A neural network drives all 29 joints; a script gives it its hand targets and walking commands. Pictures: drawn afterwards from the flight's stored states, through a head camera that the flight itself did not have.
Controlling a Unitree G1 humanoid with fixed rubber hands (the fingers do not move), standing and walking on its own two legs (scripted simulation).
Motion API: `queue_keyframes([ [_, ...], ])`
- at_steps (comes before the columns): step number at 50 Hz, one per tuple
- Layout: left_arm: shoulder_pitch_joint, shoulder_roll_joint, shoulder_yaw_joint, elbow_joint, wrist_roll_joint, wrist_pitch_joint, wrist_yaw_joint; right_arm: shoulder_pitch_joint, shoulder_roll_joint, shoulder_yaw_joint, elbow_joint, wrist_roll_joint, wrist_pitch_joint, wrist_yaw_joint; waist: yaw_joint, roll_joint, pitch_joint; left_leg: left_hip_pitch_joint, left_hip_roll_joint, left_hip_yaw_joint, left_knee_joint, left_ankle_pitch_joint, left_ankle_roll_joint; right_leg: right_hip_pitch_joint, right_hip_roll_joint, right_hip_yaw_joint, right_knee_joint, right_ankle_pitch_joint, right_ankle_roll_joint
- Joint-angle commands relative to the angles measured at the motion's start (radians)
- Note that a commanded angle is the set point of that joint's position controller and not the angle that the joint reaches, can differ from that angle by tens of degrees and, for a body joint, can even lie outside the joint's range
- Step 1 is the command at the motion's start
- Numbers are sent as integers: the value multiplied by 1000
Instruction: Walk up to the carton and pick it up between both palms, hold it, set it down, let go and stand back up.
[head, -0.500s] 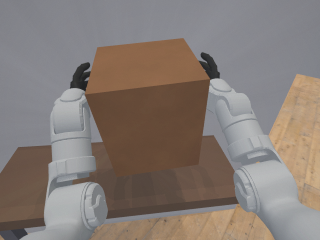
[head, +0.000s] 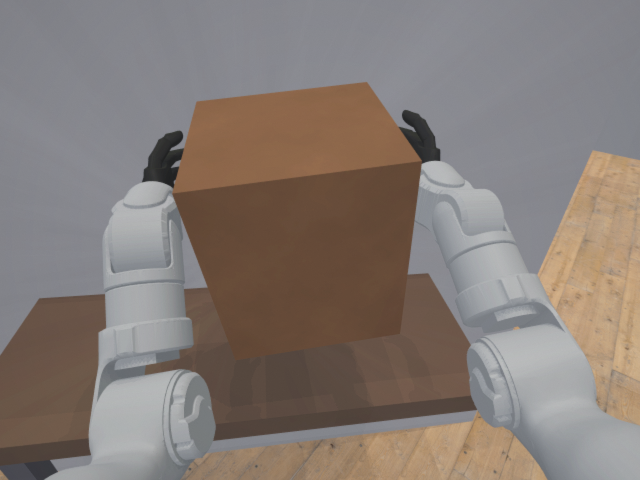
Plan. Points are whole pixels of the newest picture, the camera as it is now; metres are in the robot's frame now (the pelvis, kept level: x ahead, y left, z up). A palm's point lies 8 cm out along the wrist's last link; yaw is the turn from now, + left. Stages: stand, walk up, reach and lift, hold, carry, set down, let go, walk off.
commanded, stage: hold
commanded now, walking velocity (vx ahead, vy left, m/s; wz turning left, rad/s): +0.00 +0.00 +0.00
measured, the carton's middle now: (301, 221) +0.36 +0.00 +0.23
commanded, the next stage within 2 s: none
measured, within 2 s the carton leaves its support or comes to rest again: neither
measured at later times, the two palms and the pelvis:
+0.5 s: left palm (160, 192) +0.36 +0.16 +0.28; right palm (422, 172) +0.36 -0.15 +0.29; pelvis +0.01 +0.00 +0.00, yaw +0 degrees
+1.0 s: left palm (160, 188) +0.37 +0.16 +0.28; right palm (422, 166) +0.37 -0.15 +0.30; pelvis +0.00 +0.00 +0.00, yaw +0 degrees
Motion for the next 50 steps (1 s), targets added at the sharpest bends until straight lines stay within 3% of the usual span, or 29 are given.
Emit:
queue_keyframes([
  [1,-729,-522,-437,-125,-193,-84,-134,-671,642,283,-263,124,1,118,-5,66,-284,-74,-62,42,-59,118,-17,174,69,5,8,128,34],
  [8,-688,-498,-418,-133,-177,-74,-141,-655,652,325,-309,148,13,99,3,30,-292,-35,-74,43,-39,166,-9,188,64,6,8,213,54],
  [14,-681,-489,-423,-158,-171,-62,-157,-643,640,327,-339,153,25,85,-8,35,-288,-17,-78,41,-32,184,-15,194,59,6,8,250,60],
  [34,-701,-506,-429,-140,-178,-55,-165,-651,615,292,-296,133,38,108,-7,62,-271,-62,-60,43,-56,144,-23,178,71,11,8,155,31],
  [42,-707,-502,-422,-128,-179,-62,-162,-658,626,295,-294,136,32,107,-5,52,-279,-54,-64,42,-51,141,-17,171,66,12,4,165,37],
  [44,-736,-495,-399,-116,-191,-76,-163,-713,629,304,-311,153,11,106,3,19,-298,-20,-75,45,-40,162,-13,162,63,3,5,189,60],
  [50,-730,-478,-386,-84,-172,-91,-167,-683,625,290,-253,147,0,96,-6,34,-282,7,-77,45,-35,171,-16,147,59,6,-5,186,61],
])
